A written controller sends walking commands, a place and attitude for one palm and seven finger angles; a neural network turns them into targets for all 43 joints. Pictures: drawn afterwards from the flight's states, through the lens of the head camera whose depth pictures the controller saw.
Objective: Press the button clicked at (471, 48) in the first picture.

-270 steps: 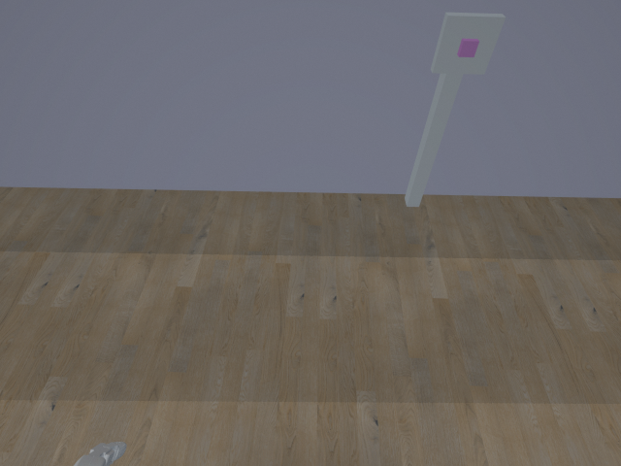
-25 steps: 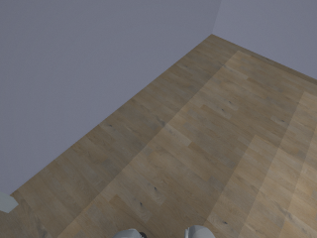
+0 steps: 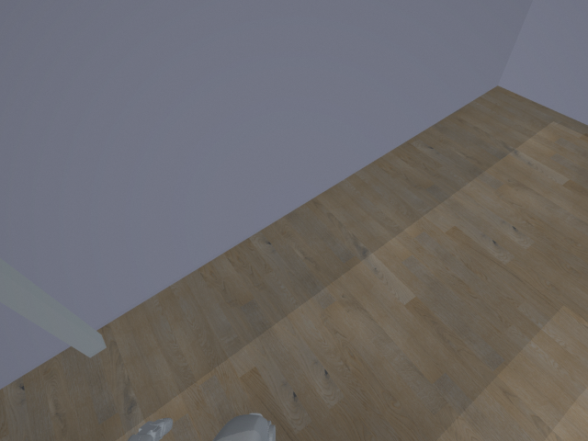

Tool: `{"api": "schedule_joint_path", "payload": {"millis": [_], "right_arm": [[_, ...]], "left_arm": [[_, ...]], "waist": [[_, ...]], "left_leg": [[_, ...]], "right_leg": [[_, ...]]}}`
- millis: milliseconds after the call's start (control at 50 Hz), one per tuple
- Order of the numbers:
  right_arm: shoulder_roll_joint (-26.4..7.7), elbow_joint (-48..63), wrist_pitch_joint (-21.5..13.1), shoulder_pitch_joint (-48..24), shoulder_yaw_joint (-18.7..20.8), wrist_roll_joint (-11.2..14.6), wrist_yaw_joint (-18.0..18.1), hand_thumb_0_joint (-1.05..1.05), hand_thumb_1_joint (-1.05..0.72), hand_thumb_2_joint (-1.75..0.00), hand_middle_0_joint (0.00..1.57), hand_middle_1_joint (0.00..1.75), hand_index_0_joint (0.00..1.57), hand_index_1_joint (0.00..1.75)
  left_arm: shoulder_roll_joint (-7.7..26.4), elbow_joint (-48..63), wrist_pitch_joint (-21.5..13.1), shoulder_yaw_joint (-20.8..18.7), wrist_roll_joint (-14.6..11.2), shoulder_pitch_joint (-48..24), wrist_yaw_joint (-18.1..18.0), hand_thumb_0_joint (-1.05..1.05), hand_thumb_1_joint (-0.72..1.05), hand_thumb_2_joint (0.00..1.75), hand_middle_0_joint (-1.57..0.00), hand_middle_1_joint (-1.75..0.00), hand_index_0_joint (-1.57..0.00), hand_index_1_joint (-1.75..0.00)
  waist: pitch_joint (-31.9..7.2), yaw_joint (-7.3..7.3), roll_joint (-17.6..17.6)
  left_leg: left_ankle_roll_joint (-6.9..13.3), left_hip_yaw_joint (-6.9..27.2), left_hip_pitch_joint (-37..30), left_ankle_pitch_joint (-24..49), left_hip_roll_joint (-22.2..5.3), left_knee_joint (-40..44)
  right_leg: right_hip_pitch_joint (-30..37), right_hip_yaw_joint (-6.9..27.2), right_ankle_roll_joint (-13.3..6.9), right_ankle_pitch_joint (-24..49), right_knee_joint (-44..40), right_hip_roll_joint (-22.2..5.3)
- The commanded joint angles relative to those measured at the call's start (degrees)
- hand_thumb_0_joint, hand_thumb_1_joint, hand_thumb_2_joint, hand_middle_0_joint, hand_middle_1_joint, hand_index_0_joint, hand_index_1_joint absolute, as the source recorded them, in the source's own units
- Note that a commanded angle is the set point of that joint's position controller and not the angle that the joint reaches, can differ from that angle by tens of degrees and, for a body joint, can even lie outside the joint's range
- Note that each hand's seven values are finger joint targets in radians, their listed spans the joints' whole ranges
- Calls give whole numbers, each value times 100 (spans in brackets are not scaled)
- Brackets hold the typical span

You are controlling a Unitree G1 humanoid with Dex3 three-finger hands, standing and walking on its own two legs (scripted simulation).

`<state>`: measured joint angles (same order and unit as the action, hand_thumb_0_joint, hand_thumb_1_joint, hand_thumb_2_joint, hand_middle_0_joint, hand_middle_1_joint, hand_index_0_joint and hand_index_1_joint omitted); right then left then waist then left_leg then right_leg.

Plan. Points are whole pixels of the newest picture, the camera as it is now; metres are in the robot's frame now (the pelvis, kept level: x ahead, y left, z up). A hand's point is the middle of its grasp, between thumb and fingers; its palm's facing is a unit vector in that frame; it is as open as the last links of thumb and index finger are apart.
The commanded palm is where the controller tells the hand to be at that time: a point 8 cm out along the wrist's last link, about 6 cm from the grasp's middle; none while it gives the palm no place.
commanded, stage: turn to face it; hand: left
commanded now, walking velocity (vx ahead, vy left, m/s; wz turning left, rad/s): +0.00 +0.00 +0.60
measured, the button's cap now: out of the picture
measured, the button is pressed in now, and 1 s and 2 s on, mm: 0 0 0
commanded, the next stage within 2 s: take the last steps up to it in 0.96 s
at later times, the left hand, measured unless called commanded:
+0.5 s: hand out of the picture -0.03 +0.27 -0.18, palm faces +0.36 -0.90 -0.25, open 7.4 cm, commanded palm none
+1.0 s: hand out of the picture -0.02 +0.20 -0.14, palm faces +0.51 -0.81 -0.28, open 7.4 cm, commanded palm none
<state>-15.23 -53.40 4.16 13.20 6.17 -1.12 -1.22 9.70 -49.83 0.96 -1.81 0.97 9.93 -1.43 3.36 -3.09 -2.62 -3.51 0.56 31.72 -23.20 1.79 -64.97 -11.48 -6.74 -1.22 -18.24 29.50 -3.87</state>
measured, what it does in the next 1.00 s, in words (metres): steps on the spot, turning left: left foot, then right foot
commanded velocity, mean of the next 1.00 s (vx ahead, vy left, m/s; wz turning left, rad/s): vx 0.00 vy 0.00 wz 0.47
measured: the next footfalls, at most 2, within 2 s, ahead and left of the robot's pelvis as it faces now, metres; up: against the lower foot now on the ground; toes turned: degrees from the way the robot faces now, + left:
left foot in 0.32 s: +0.02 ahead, +0.15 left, +0.00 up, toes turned +19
right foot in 0.80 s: +0.09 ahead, -0.08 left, +0.00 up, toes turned +23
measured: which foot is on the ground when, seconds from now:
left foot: up 0.00-0.30, down 0.32-0.80, up 0.82-1.00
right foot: down 0.00-0.34, up 0.36-0.78, down 0.80-1.00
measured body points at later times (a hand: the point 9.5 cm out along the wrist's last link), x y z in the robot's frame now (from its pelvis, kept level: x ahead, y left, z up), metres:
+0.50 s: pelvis +0.00 +0.04 +0.00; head +0.02 +0.08 +0.44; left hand -0.05 +0.32 -0.16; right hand +0.21 -0.16 -0.12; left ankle -0.02 +0.13 -0.74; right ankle +0.02 -0.12 -0.65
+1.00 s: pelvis +0.00 -0.01 +0.00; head +0.03 -0.04 +0.45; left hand -0.04 +0.24 -0.12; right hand +0.16 -0.22 -0.17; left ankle -0.09 +0.10 -0.65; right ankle +0.05 -0.10 -0.74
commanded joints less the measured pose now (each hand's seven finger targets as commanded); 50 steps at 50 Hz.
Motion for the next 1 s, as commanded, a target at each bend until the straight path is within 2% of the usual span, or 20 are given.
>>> {"api": "schedule_joint_path", "payload": {"millis": [0, 80, 200, 260, 280, 300, 320, 340, 400, 460, 540, 660, 740, 760, 780, 800, 820, 840, 880, 980], "right_arm": [[-241, 415, -76, -228, 17, -3, -36, 0, -90, -90, 20, 30, 20, 30], [-254, 532, -63, -697, -43, 2, -43, 0, -90, -90, 20, 30, 20, 30], [-216, 638, -140, -1056, -178, 43, -59, 0, -90, -90, 20, 30, 20, 30], [-369, 602, -222, -680, -151, 29, -25, 0, -90, -90, 20, 30, 20, 30], [-601, 494, -276, -199, -82, 9, -27, 0, -90, -90, 20, 30, 20, 30], [-1302, 429, -343, 262, 95, -27, 13, 0, -90, -90, 20, 30, 20, 30], [-1744, 319, -331, 640, 185, 72, 60, 0, -90, -90, 20, 30, 20, 30], [-1599, 246, -286, 641, 136, 86, 73, 0, -90, -90, 20, 30, 20, 30], [-1065, 534, -320, -376, -10, 13, 176, 0, -90, -90, 20, 30, 20, 30], [-973, 626, -347, -668, -49, 19, 140, 0, -90, -90, 20, 30, 20, 30], [-953, 614, -325, -492, -19, 9, 117, 0, -90, -90, 20, 30, 20, 30], [-967, 580, -276, -223, 39, -42, 125, 0, -90, -90, 20, 30, 20, 30], [-850, 607, -264, -295, 46, -7, 129, 0, -90, -90, 20, 30, 20, 30], [-691, 600, -274, -230, 20, 36, 111, 0, -90, -90, 20, 30, 20, 30], [-301, 666, -279, -111, -33, 98, 74, 0, -90, -90, 20, 30, 20, 30], [-294, 793, -266, -238, -32, 56, 102, 0, -90, -90, 20, 30, 20, 30], [-435, 722, -212, -212, 4, 13, 101, 0, -90, -90, 20, 30, 20, 30], [-427, 527, -136, -117, 23, -18, 77, 0, -90, -90, 20, 30, 20, 30], [-390, 298, -95, 108, 20, -18, 33, 0, -90, -90, 20, 30, 20, 30], [-223, 140, -80, -93, -67, 10, 31, 0, -90, -90, 20, 30, 20, 30]], "left_arm": [[1053, 358, -205, -274, 11, 209, -78, 0, 90, 90, -20, -30, -20, -30], [1170, 190, -166, -306, 41, 707, -65, 0, 90, 90, -20, -30, -20, -30], [1427, 109, -87, -382, 75, 878, -56, 0, 90, 90, -20, -30, -20, -30], [1536, 73, -73, -429, 39, 810, -22, 0, 90, 90, -20, -30, -20, -30], [1512, 81, -71, -429, -7, 710, -5, 0, 90, 90, -20, -30, -20, -30], [1217, 287, -63, -395, -68, 653, 45, 0, 90, 90, -20, -30, -20, -30], [927, 545, -31, -257, -59, 329, 42, 0, 90, 90, -20, -30, -20, -30], [1115, 571, 47, -293, -22, 217, -1, 0, 90, 90, -20, -30, -20, -30], [1079, 326, 86, -358, -10, 48, 42, 0, 90, 90, -20, -30, -20, -30], [1036, 180, 129, -368, 2, 371, 84, 0, 90, 90, -20, -30, -20, -30], [995, 265, 140, -366, 13, 220, 59, 0, 90, 90, -20, -30, -20, -30], [832, 485, 61, -299, -34, -98, 21, 0, 90, 90, -20, -30, -20, -30], [842, 370, -51, -303, -80, 416, -16, 0, 90, 90, -20, -30, -20, -30], [1003, 335, -116, -329, -59, 615, -34, 0, 90, 90, -20, -30, -20, -30], [1542, 320, -189, -419, 40, 710, -82, 0, 90, 90, -20, -30, -20, -30], [1805, 375, -166, -445, 50, 673, -86, 0, 90, 90, -20, -30, -20, -30], [1637, 419, -140, -389, 33, 520, -92, 0, 90, 90, -20, -30, -20, -30], [1336, 418, -173, -369, 13, 171, -109, 0, 90, 90, -20, -30, -20, -30], [1103, 460, -153, -258, -14, -196, -86, 0, 90, 90, -20, -30, -20, -30], [1066, 156, -191, -250, 23, 424, -91, 0, 90, 90, -20, -30, -20, -30]], "waist": [[-182, 227, 1157], [-255, 471, 1372], [-422, 613, 1681], [-698, 400, 1504], [-983, 112, 1071], [-1344, -166, -614], [-1464, -310, -1552], [-1416, -241, -820], [-551, 77, -710], [-380, 295, -639], [-314, 241, -680], [-478, 117, -743], [-788, 383, -584], [-937, 461, -193], [-1042, 497, 1321], [-857, 531, 1845], [-749, 458, 1133], [-484, 303, 1566], [-204, 93, 1219], [-98, 346, 1325]], "left_leg": [[-175, -68, 442, 238, -351, -370], [-191, -271, 348, 23, -390, 337], [-9, -688, -512, -113, -363, 1979], [156, -910, -1498, 550, -175, 3278], [264, -683, -2467, 1484, -319, 4074], [870, 1013, -3870, 3519, -1691, 4241], [1623, 2226, -4086, 6265, -2715, 4132], [1795, 1625, -3793, 5785, -2749, 4008], [1323, 1080, -2505, 4140, -1767, 4275], [1121, 842, -1957, 3058, -1361, 4565], [1216, 1235, -1892, 2123, -1335, 4773], [1360, 1840, -2005, 2647, -1377, 4448], [1096, 1852, -1614, 3075, -1099, 3820], [802, 1635, -1238, 2497, -818, 3420], [328, 782, -169, 767, -98, 2303], [121, 298, 156, -1119, 217, 1094], [153, 516, 10, -953, 17, 227], [140, 618, 27, -648, -139, -151], [43, 368, 61, -11, -250, -520], [-102, 65, -43, 119, -342, 81]], "right_leg": [[647, 463, -370, 3400, -852, -1423], [1072, 312, -421, 3707, -729, -1515], [1106, -12, -441, 3981, -342, -1700], [922, -354, -209, 4128, 405, -1656], [424, -489, 24, 3677, 1335, -1570], [-1276, -648, 477, 818, 2699, -872], [-2287, -113, 706, -2126, 3696, -357], [-2231, 360, 615, -2019, 3951, -521], [-2085, 578, 681, -909, 3934, -508], [-1706, 527, 707, -358, 3602, -336], [-1698, 566, 743, -280, 3031, -232], [-1185, 531, 641, -677, 1723, 83], [94, 459, 540, 299, -99, 261], [775, 708, 471, 827, -913, -57], [1581, 1980, 70, 1394, -1329, -1417], [992, 2746, -615, 2359, -1288, -2493], [481, 2254, -844, 2216, -1223, -2331], [85, 1970, -704, 1809, -1362, -1975], [38, 1213, -475, 1914, -1198, -1450], [414, 739, -503, 2355, -1133, -1382]]}}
